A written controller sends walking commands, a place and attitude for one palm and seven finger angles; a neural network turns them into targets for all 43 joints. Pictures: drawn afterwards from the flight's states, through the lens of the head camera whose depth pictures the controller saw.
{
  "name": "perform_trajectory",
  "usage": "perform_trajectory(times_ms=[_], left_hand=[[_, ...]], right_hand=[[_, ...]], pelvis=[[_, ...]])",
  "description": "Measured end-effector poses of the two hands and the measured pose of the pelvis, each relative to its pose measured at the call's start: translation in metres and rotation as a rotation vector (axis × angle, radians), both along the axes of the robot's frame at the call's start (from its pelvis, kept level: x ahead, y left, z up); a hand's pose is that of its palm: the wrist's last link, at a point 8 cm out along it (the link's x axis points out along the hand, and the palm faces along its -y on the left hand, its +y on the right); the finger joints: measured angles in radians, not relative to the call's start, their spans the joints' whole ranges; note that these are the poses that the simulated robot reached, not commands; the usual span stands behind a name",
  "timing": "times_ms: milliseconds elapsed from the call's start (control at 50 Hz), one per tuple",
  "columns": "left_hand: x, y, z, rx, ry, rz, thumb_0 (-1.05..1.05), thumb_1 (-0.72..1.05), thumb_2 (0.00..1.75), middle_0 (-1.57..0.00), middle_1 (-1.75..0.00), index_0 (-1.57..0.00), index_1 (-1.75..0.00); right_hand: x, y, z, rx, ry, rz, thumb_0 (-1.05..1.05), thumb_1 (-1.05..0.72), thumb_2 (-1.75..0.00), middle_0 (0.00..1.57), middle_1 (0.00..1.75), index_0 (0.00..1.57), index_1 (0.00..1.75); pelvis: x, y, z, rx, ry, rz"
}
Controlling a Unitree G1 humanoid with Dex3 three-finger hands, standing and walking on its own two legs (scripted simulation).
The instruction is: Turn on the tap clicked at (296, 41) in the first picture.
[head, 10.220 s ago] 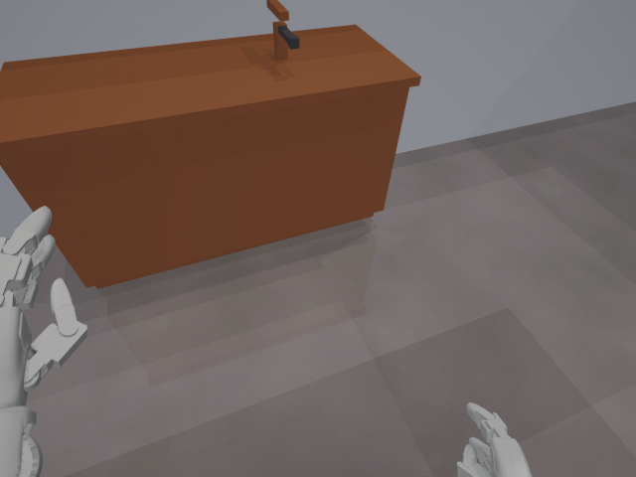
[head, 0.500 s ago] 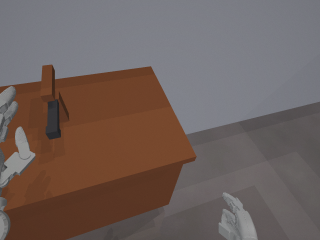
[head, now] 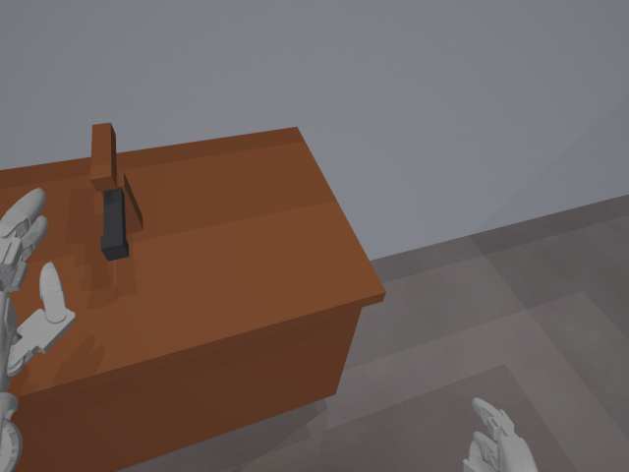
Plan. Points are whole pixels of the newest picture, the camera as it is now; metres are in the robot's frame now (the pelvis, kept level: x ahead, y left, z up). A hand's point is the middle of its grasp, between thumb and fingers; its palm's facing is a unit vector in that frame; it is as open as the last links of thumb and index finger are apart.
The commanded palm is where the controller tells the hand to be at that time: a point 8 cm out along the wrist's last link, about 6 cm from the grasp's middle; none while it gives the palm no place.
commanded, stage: come to a stop and stand still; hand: left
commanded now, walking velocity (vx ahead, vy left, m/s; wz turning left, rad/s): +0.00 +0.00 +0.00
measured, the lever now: (115, 246) +0.38 +0.32 +0.04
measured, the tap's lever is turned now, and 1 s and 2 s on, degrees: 0 0 0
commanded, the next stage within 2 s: look again from close up in 0.92 s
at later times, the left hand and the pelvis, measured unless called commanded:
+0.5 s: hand (55, 283) +0.24 +0.27 +0.16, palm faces +0.42 -0.84 -0.36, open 7.5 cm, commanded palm +0.17 +0.30 +0.18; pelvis +0.02 +0.02 +0.00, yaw +2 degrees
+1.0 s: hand (75, 272) +0.25 +0.26 +0.16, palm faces +0.40 -0.83 -0.38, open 7.5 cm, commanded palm +0.19 +0.29 +0.18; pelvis +0.04 +0.01 +0.00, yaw +2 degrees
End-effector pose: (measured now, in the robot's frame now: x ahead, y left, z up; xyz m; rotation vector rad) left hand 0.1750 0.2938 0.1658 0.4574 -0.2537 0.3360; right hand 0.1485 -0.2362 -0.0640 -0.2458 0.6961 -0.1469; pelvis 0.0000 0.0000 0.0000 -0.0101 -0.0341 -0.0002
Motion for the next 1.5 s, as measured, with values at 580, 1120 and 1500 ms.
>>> perform_trajectory(times_ms=[580, 1120, 1500], left_hand=[[0.031, 0.017, 0.005, -0.019, -0.034, 0.028, 0.02, 0.89, 0.90, -0.21, -0.30, -0.21, -0.30], [0.035, 0.005, 0.008, -0.016, -0.001, 0.039, 0.02, 0.89, 0.90, -0.21, -0.30, -0.21, -0.30], [0.049, 0.033, 0.038, 0.013, -0.053, 0.080, 0.02, 0.88, 0.90, -0.21, -0.30, -0.21, -0.30]], right_hand=[[0.065, 0.045, 0.005, 0.040, -0.013, 0.114, 0.01, -0.90, -0.89, 0.20, 0.30, 0.20, 0.30], [0.064, 0.023, 0.000, 0.035, 0.025, 0.053, 0.01, -0.90, -0.89, 0.20, 0.30, 0.20, 0.30], [0.054, 0.022, -0.012, 0.033, 0.051, 0.152, 0.01, -0.90, -0.89, 0.20, 0.30, 0.20, 0.30]], pelvis=[[0.030, 0.017, 0.004, -0.010, 0.029, 0.031], [0.041, 0.006, 0.004, -0.010, 0.027, 0.034], [0.028, -0.002, 0.001, 0.002, 0.017, 0.059]])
